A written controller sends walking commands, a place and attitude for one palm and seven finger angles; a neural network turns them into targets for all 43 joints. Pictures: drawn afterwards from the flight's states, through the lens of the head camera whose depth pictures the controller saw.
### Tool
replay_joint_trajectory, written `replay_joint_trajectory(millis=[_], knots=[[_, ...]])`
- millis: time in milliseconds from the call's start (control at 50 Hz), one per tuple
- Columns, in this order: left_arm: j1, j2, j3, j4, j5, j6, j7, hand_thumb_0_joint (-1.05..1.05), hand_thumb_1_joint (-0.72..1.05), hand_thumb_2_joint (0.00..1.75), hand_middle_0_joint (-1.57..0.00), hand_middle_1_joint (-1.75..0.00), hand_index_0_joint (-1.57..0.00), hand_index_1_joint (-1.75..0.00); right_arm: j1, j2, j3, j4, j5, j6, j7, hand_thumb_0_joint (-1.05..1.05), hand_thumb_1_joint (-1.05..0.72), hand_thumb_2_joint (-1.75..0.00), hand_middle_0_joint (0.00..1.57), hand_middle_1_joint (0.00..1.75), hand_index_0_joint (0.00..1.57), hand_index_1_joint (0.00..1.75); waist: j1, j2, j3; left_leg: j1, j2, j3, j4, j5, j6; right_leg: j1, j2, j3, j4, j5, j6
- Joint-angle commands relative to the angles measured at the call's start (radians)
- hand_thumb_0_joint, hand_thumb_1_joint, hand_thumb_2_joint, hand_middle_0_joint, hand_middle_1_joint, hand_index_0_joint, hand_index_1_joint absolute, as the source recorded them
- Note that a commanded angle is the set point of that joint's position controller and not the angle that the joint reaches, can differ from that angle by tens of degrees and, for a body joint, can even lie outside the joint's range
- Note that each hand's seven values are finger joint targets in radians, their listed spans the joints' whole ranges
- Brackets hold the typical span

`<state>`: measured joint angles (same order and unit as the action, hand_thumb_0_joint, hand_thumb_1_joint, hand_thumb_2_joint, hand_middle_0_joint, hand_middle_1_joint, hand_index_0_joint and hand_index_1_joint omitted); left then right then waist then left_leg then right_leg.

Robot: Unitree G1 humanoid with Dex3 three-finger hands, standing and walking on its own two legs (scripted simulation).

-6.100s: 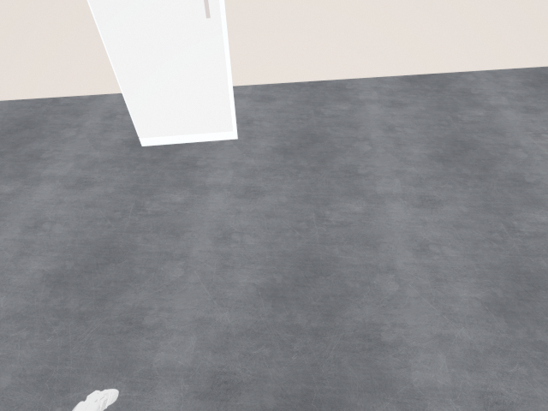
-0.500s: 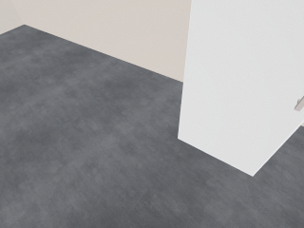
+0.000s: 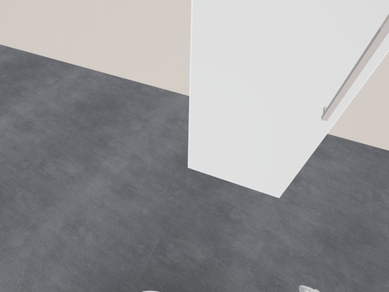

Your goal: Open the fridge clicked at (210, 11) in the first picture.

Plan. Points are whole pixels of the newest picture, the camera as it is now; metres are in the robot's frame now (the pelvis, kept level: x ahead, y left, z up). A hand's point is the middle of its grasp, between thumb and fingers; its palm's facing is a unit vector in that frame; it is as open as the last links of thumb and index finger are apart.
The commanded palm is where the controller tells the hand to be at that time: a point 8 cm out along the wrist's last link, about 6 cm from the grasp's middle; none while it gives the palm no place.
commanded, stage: turn to face it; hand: right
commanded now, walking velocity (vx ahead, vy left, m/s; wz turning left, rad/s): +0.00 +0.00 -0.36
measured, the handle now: (356, 66) +0.66 -0.36 +0.12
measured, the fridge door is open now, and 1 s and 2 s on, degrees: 0 0 0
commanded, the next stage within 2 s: take the last steps up to it in 0.20 s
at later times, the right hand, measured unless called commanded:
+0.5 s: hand out of the picture -0.07 -0.22 -0.19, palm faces +0.25 +0.95 -0.21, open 7.4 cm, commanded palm none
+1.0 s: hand (299, 282) +0.19 -0.24 -0.17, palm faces +0.14 +0.98 -0.15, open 7.4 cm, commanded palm none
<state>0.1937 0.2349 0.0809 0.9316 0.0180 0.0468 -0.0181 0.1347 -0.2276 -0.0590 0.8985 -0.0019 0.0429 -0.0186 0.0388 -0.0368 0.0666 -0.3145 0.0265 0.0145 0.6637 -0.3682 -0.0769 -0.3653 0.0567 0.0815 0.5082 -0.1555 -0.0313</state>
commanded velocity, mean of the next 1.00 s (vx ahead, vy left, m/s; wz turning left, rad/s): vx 0.21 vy -0.01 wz -0.11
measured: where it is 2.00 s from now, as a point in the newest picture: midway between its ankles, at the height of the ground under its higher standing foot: (209, 285)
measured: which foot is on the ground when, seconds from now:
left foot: up 0.00-0.00, down 0.02-0.44, up 0.46-1.00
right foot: down 0.00-0.02, up 0.04-0.42, down 0.44-1.00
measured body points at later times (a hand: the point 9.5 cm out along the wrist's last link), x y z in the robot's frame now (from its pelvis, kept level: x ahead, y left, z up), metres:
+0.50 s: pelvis -0.03 -0.02 +0.00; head -0.01 -0.06 +0.44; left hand +0.12 +0.20 -0.13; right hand -0.09 -0.27 -0.17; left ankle -0.01 +0.13 -0.71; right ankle -0.07 -0.10 -0.74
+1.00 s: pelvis +0.10 -0.05 -0.01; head +0.13 -0.06 +0.44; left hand +0.01 +0.17 -0.15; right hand +0.18 -0.29 -0.15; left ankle +0.21 +0.04 -0.73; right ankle -0.07 -0.10 -0.73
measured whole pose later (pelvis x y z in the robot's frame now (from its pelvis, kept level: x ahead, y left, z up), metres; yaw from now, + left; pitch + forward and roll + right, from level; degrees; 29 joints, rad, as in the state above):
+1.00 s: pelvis +0.10 -0.05 -0.01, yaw -12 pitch -1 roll +0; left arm 0.50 0.12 0.03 1.17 0.02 -0.05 0.03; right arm 0.08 -0.16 -0.03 1.00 -0.02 -0.01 0.02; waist 0.07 0.00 0.08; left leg -0.42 0.04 0.11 0.63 -0.24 0.02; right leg 0.10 0.03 -0.05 0.36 -0.45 -0.05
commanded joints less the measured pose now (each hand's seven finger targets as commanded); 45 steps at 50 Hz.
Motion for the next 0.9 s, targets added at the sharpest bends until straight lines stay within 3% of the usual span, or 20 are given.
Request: replay_joint_trajectory(millis=[0,20,40,80,100,200,280,340,380,400,420,440,460,500,540,580,620,720,800,880], knots=[[-0.027,0.065,0.027,-0.119,-0.012,-0.014,0.003,0.0,0.9,0.9,-0.2,-0.3,-0.2,-0.3,0.161,-0.243,-0.049,-0.05,-0.031,-0.048,-0.024,0.0,-0.9,-0.9,0.2,0.3,0.2,0.3,-0.074,0.325,-0.118,0.301,0.386,-0.383,-0.443,0.086,0.16,-0.268,0.017,-0.021,0.272,-0.311,0.065],[-0.031,0.105,0.034,-0.124,0.003,-0.009,0.005,0.0,0.9,0.9,-0.2,-0.3,-0.2,-0.3,0.107,-0.257,-0.04,-0.08,-0.022,-0.039,-0.022,0.0,-0.9,-0.9,0.2,0.3,0.2,0.3,-0.063,0.252,-0.102,0.138,0.469,-0.373,-0.44,0.124,0.232,-0.222,-0.007,-0.012,0.478,-0.402,0.062],[-0.033,0.105,0.036,-0.104,0.008,0.007,0.004,0.0,0.9,0.9,-0.2,-0.3,-0.2,-0.3,0.053,-0.222,-0.044,-0.088,-0.019,-0.046,-0.025,0.0,-0.9,-0.9,0.2,0.3,0.2,0.3,-0.037,0.267,-0.073,0.074,0.407,-0.339,-0.437,0.13,0.219,-0.22,-0.03,0.008,0.593,-0.367,0.061],[-0.006,0.101,0.035,-0.071,0.007,0.014,-0.005,0.0,0.9,0.9,-0.2,-0.3,-0.2,-0.3,-0.008,-0.151,-0.022,-0.094,-0.018,-0.05,-0.021,0.0,-0.9,-0.9,0.2,0.3,0.2,0.3,0.002,0.179,-0.014,0.028,0.301,-0.165,-0.378,0.269,0.179,-0.206,-0.068,-0.017,0.695,-0.25,0.074],[0.007,0.088,0.028,-0.057,0.007,0.012,-0.006,0.0,0.9,0.9,-0.2,-0.3,-0.2,-0.3,-0.007,-0.135,-0.015,-0.088,-0.02,-0.056,-0.019,0.0,-0.9,-0.9,0.2,0.3,0.2,0.3,0.004,0.19,-0.012,0.06,0.271,-0.1,-0.351,0.359,0.172,-0.202,-0.071,-0.039,0.701,-0.215,0.085],[-0.076,0.073,0.008,-0.06,0.0,0.011,0.0,0.0,0.9,0.9,-0.2,-0.3,-0.2,-0.3,0.139,-0.157,-0.019,-0.03,-0.026,-0.058,-0.016,0.0,-0.9,-0.9,0.2,0.3,0.2,0.3,-0.066,0.205,-0.055,0.201,0.285,-0.058,-0.301,0.557,0.199,-0.157,-0.08,-0.093,0.522,-0.277,0.108],[-0.122,0.055,-0.009,-0.058,-0.01,0.002,0.005,0.0,0.9,0.9,-0.2,-0.3,-0.2,-0.3,0.186,-0.186,-0.028,0.01,-0.033,-0.054,-0.015,0.0,-0.9,-0.9,0.2,0.3,0.2,0.3,-0.095,0.249,-0.083,0.245,0.305,-0.065,-0.273,0.647,0.22,-0.07,-0.072,-0.128,0.325,-0.339,0.097],[-0.082,0.048,-0.02,-0.038,-0.009,-0.013,0.007,0.0,0.9,0.9,-0.2,-0.3,-0.2,-0.3,0.19,-0.199,-0.032,0.037,-0.03,-0.054,-0.01,0.0,-0.9,-0.9,0.2,0.3,0.2,0.3,-0.086,0.257,-0.124,0.246,0.306,-0.077,-0.281,0.476,0.193,0.039,-0.06,-0.16,0.152,-0.289,0.081],[0.002,0.059,-0.023,-0.008,-0.005,-0.03,0.008,0.0,0.9,0.9,-0.2,-0.3,-0.2,-0.3,0.144,-0.191,-0.033,0.047,-0.023,-0.051,-0.004,0.0,-0.9,-0.9,0.2,0.3,0.2,0.3,-0.038,0.232,-0.119,0.127,0.271,-0.029,-0.241,0.222,0.14,0.221,-0.062,-0.18,-0.07,-0.177,0.062],[0.053,0.105,-0.015,0.009,-0.002,-0.042,0.009,0.0,0.9,0.9,-0.2,-0.3,-0.2,-0.3,0.132,-0.16,-0.026,0.036,-0.013,-0.045,0.001,0.0,-0.9,-0.9,0.2,0.3,0.2,0.3,-0.014,0.092,-0.128,-0.013,0.215,0.031,-0.149,0.049,0.093,0.365,-0.123,-0.109,-0.166,-0.157,0.037],[0.106,0.2,0.008,0.019,0.012,-0.046,0.013,0.0,0.9,0.9,-0.2,-0.3,-0.2,-0.3,0.122,-0.091,-0.015,0.007,-0.011,-0.04,0.012,0.0,-0.9,-0.9,0.2,0.3,0.2,0.3,0.016,-0.198,-0.105,-0.244,0.089,0.143,0.07,-0.131,0.032,0.462,-0.349,0.189,-0.23,-0.212,-0.054],[0.16,0.235,0.014,0.036,0.013,-0.042,0.016,0.0,0.9,0.9,-0.2,-0.3,-0.2,-0.3,0.024,-0.078,-0.001,-0.022,-0.025,-0.037,0.01,0.0,-0.9,-0.9,0.2,0.3,0.2,0.3,0.063,-0.296,-0.04,-0.331,0.052,0.115,0.241,-0.244,0.028,0.384,-0.438,0.337,-0.332,-0.304,-0.131],[0.159,0.201,0.005,0.048,0.011,-0.046,0.027,0.0,0.9,0.9,-0.2,-0.3,-0.2,-0.3,-0.024,-0.093,-0.007,-0.017,-0.029,-0.035,0.011,0.0,-0.9,-0.9,0.2,0.3,0.2,0.3,0.058,-0.256,0.025,-0.358,0.068,0.037,0.338,-0.192,0.041,0.311,-0.419,0.332,-0.359,-0.342,-0.146],[0.093,0.132,-0.018,0.035,0.005,-0.062,0.035,0.0,0.9,0.9,-0.2,-0.3,-0.2,-0.3,0.022,-0.087,-0.006,0.029,-0.028,-0.048,0.031,0.0,-0.9,-0.9,0.2,0.3,0.2,0.3,0.003,-0.129,0.064,-0.35,0.094,0.02,0.408,-0.052,0.045,0.281,-0.355,0.226,-0.351,-0.291,-0.142],[0.098,0.1,-0.027,0.045,-0.001,-0.082,0.039,0.0,0.9,0.9,-0.2,-0.3,-0.2,-0.3,0.08,-0.072,0.001,0.069,-0.028,-0.053,0.037,0.0,-0.9,-0.9,0.2,0.3,0.2,0.3,-0.02,-0.098,0.026,-0.32,0.089,0.031,0.408,0.038,0.035,0.325,-0.292,0.119,-0.336,-0.081,-0.124],[0.131,0.087,-0.029,0.065,-0.008,-0.094,0.043,0.0,0.9,0.9,-0.2,-0.3,-0.2,-0.3,0.1,-0.07,0.004,0.09,-0.025,-0.053,0.036,0.0,-0.9,-0.9,0.2,0.3,0.2,0.3,-0.029,-0.079,0.002,-0.321,0.087,0.034,0.401,0.077,0.025,0.373,-0.281,0.076,-0.326,0.07,-0.133],[0.181,0.076,-0.027,0.087,-0.008,-0.101,0.046,0.0,0.9,0.9,-0.2,-0.3,-0.2,-0.3,0.078,-0.062,0.006,0.09,-0.027,-0.051,0.032,0.0,-0.9,-0.9,0.2,0.3,0.2,0.3,-0.021,-0.043,0.01,-0.337,0.089,0.03,0.393,0.094,0.016,0.391,-0.293,0.076,-0.322,0.156,-0.145],[0.263,0.056,-0.029,0.137,-0.007,-0.112,0.054,0.0,0.9,0.9,-0.2,-0.3,-0.2,-0.3,-0.003,-0.04,0.009,0.072,-0.022,-0.05,0.031,0.0,-0.9,-0.9,0.2,0.3,0.2,0.3,-0.009,-0.056,0.051,-0.382,0.096,0.033,0.316,0.122,0.014,0.431,-0.31,0.06,-0.318,0.278,-0.152],[0.329,0.045,-0.031,0.175,0.001,-0.114,0.059,0.0,0.9,0.9,-0.2,-0.3,-0.2,-0.3,-0.1,-0.018,0.014,0.046,-0.019,-0.057,0.034,0.0,-0.9,-0.9,0.2,0.3,0.2,0.3,0.019,-0.054,0.087,-0.371,0.087,0.045,0.192,0.112,0.037,0.443,-0.32,0.062,-0.299,0.345,-0.149],[0.344,0.045,-0.029,0.197,0.008,-0.113,0.06,0.0,0.9,0.9,-0.2,-0.3,-0.2,-0.3,-0.143,-0.003,0.014,0.023,-0.016,-0.07,0.036,0.0,-0.9,-0.9,0.2,0.3,0.2,0.3,0.022,-0.07,0.089,-0.287,0.059,0.068,0.056,0.09,0.076,0.443,-0.321,0.035,-0.245,0.432,-0.134]])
